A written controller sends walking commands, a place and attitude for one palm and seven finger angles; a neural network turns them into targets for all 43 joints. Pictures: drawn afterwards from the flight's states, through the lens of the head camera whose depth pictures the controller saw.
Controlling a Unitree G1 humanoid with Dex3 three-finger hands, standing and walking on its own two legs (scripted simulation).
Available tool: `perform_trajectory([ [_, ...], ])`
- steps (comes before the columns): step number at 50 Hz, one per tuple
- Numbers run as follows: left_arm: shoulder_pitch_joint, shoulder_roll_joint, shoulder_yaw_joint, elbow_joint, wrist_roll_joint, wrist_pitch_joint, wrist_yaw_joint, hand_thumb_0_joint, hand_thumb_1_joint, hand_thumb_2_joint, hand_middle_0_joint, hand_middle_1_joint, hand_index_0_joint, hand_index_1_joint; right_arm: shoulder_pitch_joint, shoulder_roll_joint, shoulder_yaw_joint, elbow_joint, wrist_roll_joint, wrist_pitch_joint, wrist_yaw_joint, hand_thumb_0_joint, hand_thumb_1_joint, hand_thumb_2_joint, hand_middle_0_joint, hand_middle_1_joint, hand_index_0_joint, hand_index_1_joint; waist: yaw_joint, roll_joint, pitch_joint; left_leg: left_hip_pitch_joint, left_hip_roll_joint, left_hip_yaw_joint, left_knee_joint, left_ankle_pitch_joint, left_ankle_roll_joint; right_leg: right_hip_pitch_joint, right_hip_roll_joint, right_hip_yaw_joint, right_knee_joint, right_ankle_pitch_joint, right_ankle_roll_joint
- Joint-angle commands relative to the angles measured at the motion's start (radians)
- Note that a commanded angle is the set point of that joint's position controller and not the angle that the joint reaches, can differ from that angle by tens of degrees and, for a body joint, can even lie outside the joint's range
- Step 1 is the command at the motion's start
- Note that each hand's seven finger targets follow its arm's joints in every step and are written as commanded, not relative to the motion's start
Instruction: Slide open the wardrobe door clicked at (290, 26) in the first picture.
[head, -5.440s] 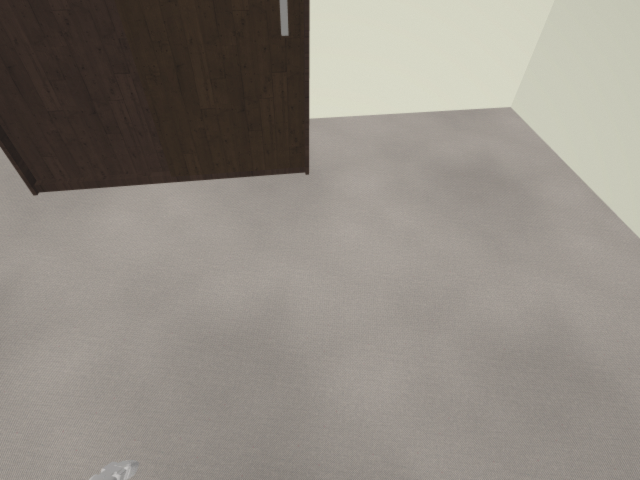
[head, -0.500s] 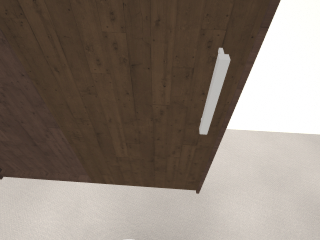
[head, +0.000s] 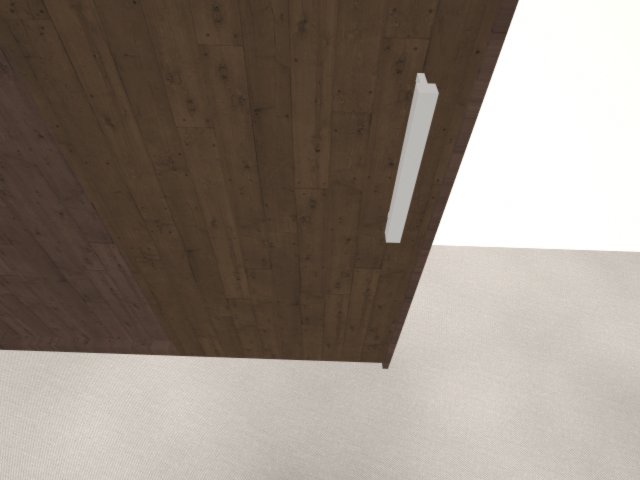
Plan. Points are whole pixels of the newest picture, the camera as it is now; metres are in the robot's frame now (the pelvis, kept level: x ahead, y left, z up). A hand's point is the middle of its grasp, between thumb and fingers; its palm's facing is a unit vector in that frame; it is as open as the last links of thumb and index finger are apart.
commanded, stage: come to a stop and stand still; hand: right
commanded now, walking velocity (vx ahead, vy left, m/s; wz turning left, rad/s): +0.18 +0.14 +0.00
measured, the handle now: (405, 167) +0.57 -0.11 +0.09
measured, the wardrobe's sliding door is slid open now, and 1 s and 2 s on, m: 0.00 0.00 0.00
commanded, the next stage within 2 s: look again from close up in 1.42 s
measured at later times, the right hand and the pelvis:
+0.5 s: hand out of the picture +0.00 -0.13 -0.16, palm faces +0.00 +0.98 -0.22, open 7.3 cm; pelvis -0.01 +0.03 +0.01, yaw +0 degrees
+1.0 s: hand out of the picture -0.05 -0.15 -0.17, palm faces +0.03 +0.99 -0.15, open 7.4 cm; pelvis -0.03 +0.01 +0.01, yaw +0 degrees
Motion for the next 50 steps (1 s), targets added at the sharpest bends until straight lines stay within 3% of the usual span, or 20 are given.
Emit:
perform_trajectory([
  [1, 0.026, 0.148, 0.009, -0.040, 0.016, -0.014, 0.009, 0.000, 0.900, 0.900, -0.200, -0.300, -0.200, -0.300, -0.040, -0.056, -0.010, -0.069, -0.007, -0.011, 0.008, 0.000, -0.900, -0.900, 0.200, 0.300, 0.200, 0.300, 0.019, -0.237, 0.137, -0.008, -0.008, -0.051, 0.245, -0.212, -0.033, -0.288, -0.305, 0.380, -0.479, -0.447, -0.151],
  [4, 0.012, 0.124, 0.000, -0.037, 0.006, -0.029, 0.019, 0.000, 0.900, 0.900, -0.200, -0.300, -0.200, -0.300, 0.044, -0.056, -0.015, -0.028, -0.014, -0.014, 0.025, 0.000, -0.900, -0.900, 0.200, 0.300, 0.200, 0.300, -0.008, -0.164, 0.150, -0.092, -0.019, -0.071, 0.420, -0.188, -0.029, -0.196, -0.233, 0.241, -0.408, -0.235, -0.140],
  [8, 0.120, 0.118, 0.008, 0.004, 0.007, -0.038, 0.023, 0.000, 0.900, 0.900, -0.200, -0.300, -0.200, -0.300, 0.003, -0.043, -0.002, -0.035, -0.009, -0.035, 0.031, 0.000, -0.900, -0.900, 0.200, 0.300, 0.200, 0.300, 0.050, -0.151, 0.117, -0.169, -0.002, -0.036, 0.285, -0.214, -0.040, 0.041, -0.217, 0.194, -0.330, 0.005, -0.154],
  [10, 0.151, 0.118, 0.009, 0.018, 0.012, -0.038, 0.024, 0.000, 0.900, 0.900, -0.200, -0.300, -0.200, -0.300, -0.017, -0.028, 0.007, -0.044, -0.002, -0.041, 0.028, 0.000, -0.900, -0.900, 0.200, 0.300, 0.200, 0.300, 0.070, -0.179, 0.080, -0.095, -0.004, -0.024, 0.172, -0.273, -0.040, 0.071, -0.231, 0.199, -0.280, 0.141, -0.167],
  [12, 0.145, 0.118, 0.009, 0.028, 0.009, -0.035, 0.024, 0.000, 0.900, 0.900, -0.200, -0.300, -0.200, -0.300, 0.040, -0.016, 0.010, -0.024, 0.003, -0.048, 0.023, 0.000, -0.900, -0.900, 0.200, 0.300, 0.200, 0.300, 0.047, -0.171, 0.031, 0.039, -0.024, -0.013, 0.027, -0.234, -0.034, 0.045, -0.219, 0.185, -0.203, 0.271, -0.157],
  [14, 0.135, 0.089, 0.005, 0.033, -0.006, -0.039, 0.022, 0.000, 0.900, 0.900, -0.200, -0.300, -0.200, -0.300, 0.149, -0.038, 0.007, 0.024, 0.003, -0.061, 0.014, 0.000, -0.900, -0.900, 0.200, 0.300, 0.200, 0.300, 0.003, -0.063, -0.044, 0.270, 0.008, -0.054, -0.183, 0.003, -0.027, -0.041, -0.144, 0.108, -0.067, 0.259, -0.086],
  [15, 0.140, 0.041, -0.005, 0.024, -0.016, -0.043, 0.020, 0.000, 0.900, 0.900, -0.200, -0.300, -0.200, -0.300, 0.185, -0.086, -0.001, 0.046, 0.000, -0.070, 0.004, 0.000, -0.900, -0.900, 0.200, 0.300, 0.200, 0.300, 0.002, 0.074, -0.072, 0.402, 0.137, -0.195, -0.205, 0.086, 0.006, -0.169, -0.076, 0.023, 0.027, 0.110, -0.035],
  [16, 0.109, 0.008, -0.018, 0.007, -0.015, -0.040, 0.016, 0.000, 0.900, 0.900, -0.200, -0.300, -0.200, -0.300, 0.196, -0.138, -0.006, 0.056, 0.003, -0.071, -0.001, 0.000, -0.900, -0.900, 0.200, 0.300, 0.200, 0.300, -0.005, 0.202, -0.042, 0.383, 0.243, -0.284, -0.240, 0.151, 0.066, -0.240, -0.015, -0.031, 0.069, -0.091, -0.004],
  [17, -0.063, 0.054, -0.013, -0.053, -0.004, -0.055, 0.008, 0.000, 0.900, 0.900, -0.200, -0.300, -0.200, -0.300, 0.253, -0.125, 0.024, 0.074, -0.016, -0.079, -0.042, 0.000, -0.900, -0.900, 0.200, 0.300, 0.200, 0.300, -0.042, 0.096, 0.048, 0.263, 0.173, -0.299, -0.134, 0.663, 0.051, -0.196, 0.023, 0.002, 0.221, -0.067, 0.014],
  [18, 0.010, 0.012, -0.022, -0.057, -0.010, -0.035, 0.004, 0.000, 0.900, 0.900, -0.200, -0.300, -0.200, -0.300, 0.198, -0.110, 0.024, 0.067, -0.004, -0.093, -0.039, 0.000, -0.900, -0.900, 0.200, 0.300, 0.200, 0.300, 0.024, 0.185, 0.019, 0.253, 0.195, -0.186, -0.174, 0.675, 0.041, -0.224, -0.020, 0.018, 0.307, -0.049, -0.007],
  [19, 0.071, -0.008, -0.030, -0.047, -0.003, -0.030, 0.001, 0.000, 0.900, 0.900, -0.200, -0.300, -0.200, -0.300, 0.193, -0.078, 0.034, 0.046, -0.001, -0.104, -0.036, 0.000, -0.900, -0.900, 0.200, 0.300, 0.200, 0.300, 0.024, 0.272, -0.059, 0.313, 0.200, -0.197, -0.142, 0.747, 0.064, -0.224, -0.027, 0.011, 0.310, -0.093, -0.026],
  [21, 0.076, 0.002, -0.029, -0.037, -0.007, -0.024, -0.004, 0.000, 0.900, 0.900, -0.200, -0.300, -0.200, -0.300, 0.158, -0.075, 0.037, 0.018, -0.001, -0.107, -0.038, 0.000, -0.900, -0.900, 0.200, 0.300, 0.200, 0.300, 0.032, 0.196, -0.095, 0.344, 0.188, -0.160, -0.123, 0.841, 0.104, -0.208, -0.011, 0.003, 0.297, -0.072, -0.020],
  [23, 0.072, -0.014, -0.034, -0.037, -0.011, -0.026, -0.005, 0.000, 0.900, 0.900, -0.200, -0.300, -0.200, -0.300, 0.149, -0.097, 0.028, -0.001, -0.003, -0.098, -0.036, 0.000, -0.900, -0.900, 0.200, 0.300, 0.200, 0.300, 0.026, 0.081, -0.108, 0.330, 0.183, -0.156, -0.130, 0.707, 0.134, -0.167, 0.007, -0.022, 0.228, -0.062, -0.020],
  [26, 0.083, -0.017, -0.039, -0.025, -0.008, -0.028, 0.003, 0.000, 0.900, 0.900, -0.200, -0.300, -0.200, -0.300, 0.129, -0.087, 0.032, -0.003, 0.003, -0.081, -0.031, 0.000, -0.900, -0.900, 0.200, 0.300, 0.200, 0.300, 0.034, 0.065, -0.045, 0.209, 0.147, -0.174, -0.179, 0.324, 0.124, -0.071, 0.021, -0.021, 0.078, 0.008, -0.019],
  [28, 0.124, -0.003, -0.038, -0.001, -0.005, -0.031, 0.005, 0.000, 0.900, 0.900, -0.200, -0.300, -0.200, -0.300, 0.114, -0.063, 0.037, 0.003, 0.004, -0.073, -0.029, 0.000, -0.900, -0.900, 0.200, 0.300, 0.200, 0.300, 0.054, 0.054, 0.017, 0.093, 0.115, -0.165, -0.194, 0.050, 0.088, 0.006, -0.009, 0.014, -0.028, 0.095, -0.026],
  [30, 0.127, 0.048, -0.034, -0.001, 0.001, -0.036, 0.010, 0.000, 0.900, 0.900, -0.200, -0.300, -0.200, -0.300, 0.133, -0.024, 0.044, 0.004, 0.009, -0.068, -0.026, 0.000, -0.900, -0.900, 0.200, 0.300, 0.200, 0.300, 0.043, -0.072, 0.071, 0.049, 0.057, -0.142, -0.176, -0.071, 0.049, -0.038, -0.106, 0.104, -0.083, 0.160, -0.065],
  [31, 0.108, 0.060, -0.036, -0.014, 0.004, -0.033, 0.010, 0.000, 0.900, 0.900, -0.200, -0.300, -0.200, -0.300, 0.139, -0.025, 0.044, -0.001, 0.005, -0.067, -0.025, 0.000, -0.900, -0.900, 0.200, 0.300, 0.200, 0.300, 0.031, -0.067, 0.100, 0.087, 0.043, -0.128, -0.184, -0.091, 0.043, -0.114, -0.118, 0.124, -0.093, 0.120, -0.080],
  [33, 0.073, 0.049, -0.043, -0.017, 0.003, -0.036, 0.010, 0.000, 0.900, 0.900, -0.200, -0.300, -0.200, -0.300, 0.158, -0.039, 0.045, 0.004, 0.001, -0.065, -0.023, 0.000, -0.900, -0.900, 0.200, 0.300, 0.200, 0.300, 0.013, -0.152, 0.120, 0.136, 0.043, -0.132, -0.165, -0.070, 0.048, -0.173, -0.098, 0.136, -0.139, 0.077, -0.076],
  [39, 0.098, 0.065, -0.047, -0.028, 0.000, -0.039, 0.013, 0.000, 0.900, 0.900, -0.200, -0.300, -0.200, -0.300, 0.165, -0.045, 0.049, -0.001, 0.003, -0.070, -0.015, 0.000, -0.900, -0.900, 0.200, 0.300, 0.200, 0.300, 0.028, -0.004, 0.059, 0.155, 0.061, -0.154, -0.195, -0.113, 0.050, -0.138, -0.076, 0.112, -0.139, 0.046, -0.068],
  [50, 0.124, 0.064, -0.052, 0.001, -0.004, -0.047, 0.012, 0.000, 0.900, 0.900, -0.200, -0.300, -0.200, -0.300, 0.205, -0.037, 0.053, -0.002, 0.005, -0.069, -0.017, 0.000, -0.900, -0.900, 0.200, 0.300, 0.200, 0.300, 0.019, -0.002, 0.046, 0.183, 0.063, -0.140, -0.170, -0.091, 0.046, -0.167, -0.079, 0.125, -0.175, 0.025, -0.073],
])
